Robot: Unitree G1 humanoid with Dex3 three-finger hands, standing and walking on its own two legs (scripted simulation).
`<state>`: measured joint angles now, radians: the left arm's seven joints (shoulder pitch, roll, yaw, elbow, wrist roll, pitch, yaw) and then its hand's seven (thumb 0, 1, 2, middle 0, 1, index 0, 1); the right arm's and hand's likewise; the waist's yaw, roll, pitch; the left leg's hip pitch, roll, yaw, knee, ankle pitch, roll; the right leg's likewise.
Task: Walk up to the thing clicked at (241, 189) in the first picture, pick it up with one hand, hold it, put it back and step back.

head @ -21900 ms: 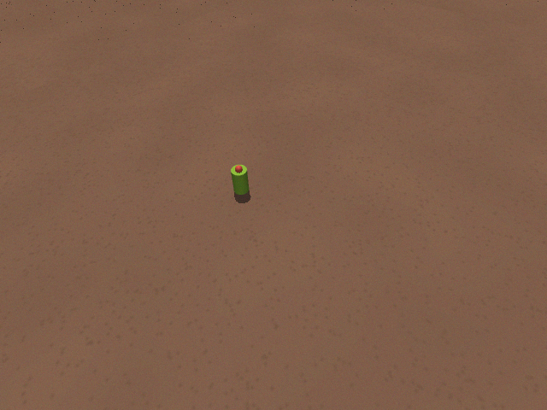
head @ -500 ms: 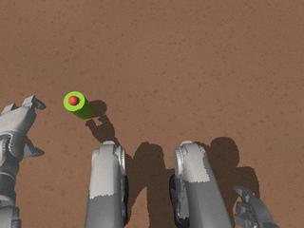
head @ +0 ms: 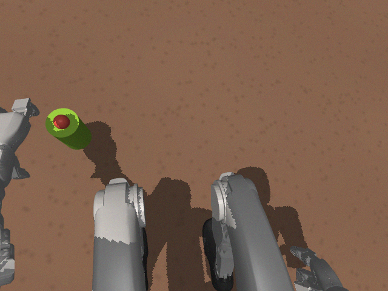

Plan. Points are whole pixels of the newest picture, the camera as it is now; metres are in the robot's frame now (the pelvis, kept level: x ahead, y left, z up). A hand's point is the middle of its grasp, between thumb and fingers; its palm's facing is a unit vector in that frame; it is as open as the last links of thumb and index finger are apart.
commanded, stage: rise first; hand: left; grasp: from above
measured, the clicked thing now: (69, 129) +0.48 +0.31 -0.30
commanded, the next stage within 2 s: approach in 0.44 s
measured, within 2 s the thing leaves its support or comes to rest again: neither
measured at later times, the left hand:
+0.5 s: hand (28, 140) +0.42 +0.35 -0.18, palm faces -0.44 -0.07 -0.90, open 14.1 cm
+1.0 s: hand (84, 110) +0.50 +0.25 -0.19, palm faces -0.35 -0.04 -0.94, open 14.0 cm
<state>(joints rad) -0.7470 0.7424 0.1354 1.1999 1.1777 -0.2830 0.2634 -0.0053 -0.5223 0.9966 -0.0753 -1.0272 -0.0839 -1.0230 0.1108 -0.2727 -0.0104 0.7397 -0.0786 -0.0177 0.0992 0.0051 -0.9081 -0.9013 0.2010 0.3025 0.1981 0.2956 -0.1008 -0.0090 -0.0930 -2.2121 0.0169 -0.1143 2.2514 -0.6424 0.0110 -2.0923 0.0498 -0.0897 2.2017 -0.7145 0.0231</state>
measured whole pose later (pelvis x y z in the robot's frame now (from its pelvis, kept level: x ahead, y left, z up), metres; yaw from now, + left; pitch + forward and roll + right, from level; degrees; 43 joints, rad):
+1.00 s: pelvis +0.00 -0.01 -0.03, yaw -3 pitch +35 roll -8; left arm -1.03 0.68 0.07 1.46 1.28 -0.13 0.47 0.00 -0.51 0.96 -0.08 -1.08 -0.11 -1.06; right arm 0.12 -0.26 0.07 0.74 -0.14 -0.04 0.11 0.00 -0.92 -0.90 0.20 0.30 0.20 0.30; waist -0.25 -0.01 -0.06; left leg -2.30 0.05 -0.14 2.34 -0.66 0.00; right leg -2.20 0.08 -0.11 2.28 -0.70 0.02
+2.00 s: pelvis +0.00 -0.01 -0.06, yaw -4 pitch +31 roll -9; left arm -1.02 0.89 0.13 1.60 1.25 -0.20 0.50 0.00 -0.48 0.94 -0.07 -1.05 -0.09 -1.04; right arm 0.11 -0.28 0.16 0.73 -0.19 -0.08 0.14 0.00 -0.91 -0.90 0.20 0.30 0.20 0.30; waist -0.27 -0.05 0.06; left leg -2.37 0.04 -0.19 2.46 -0.65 -0.01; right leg -2.26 0.09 -0.15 2.38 -0.69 0.02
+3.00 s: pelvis +0.00 +0.00 -0.06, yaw -6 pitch +29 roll -11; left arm -1.01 0.92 0.08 1.62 1.21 -0.25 0.49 0.00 -0.47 0.98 -0.09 -1.07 -0.11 -1.06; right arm 0.10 -0.29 0.23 0.70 -0.21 -0.11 0.17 0.00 -0.91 -0.90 0.20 0.30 0.20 0.30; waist -0.28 -0.06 0.07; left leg -2.35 0.04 -0.21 2.49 -0.67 0.00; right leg -2.22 0.10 -0.17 2.37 -0.69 0.03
